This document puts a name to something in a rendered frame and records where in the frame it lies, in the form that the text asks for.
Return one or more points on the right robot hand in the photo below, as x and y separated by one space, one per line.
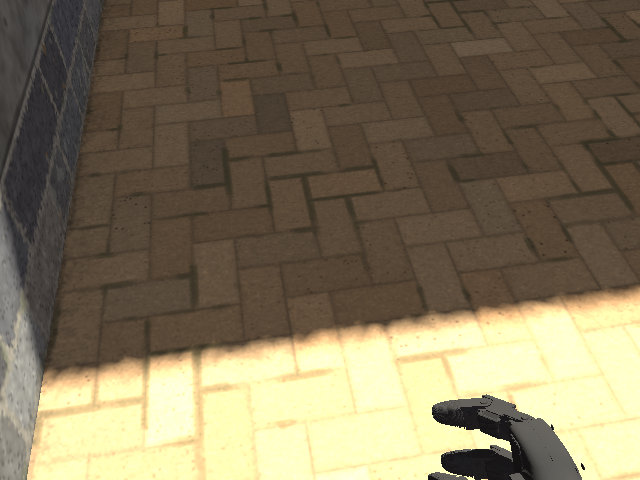
537 452

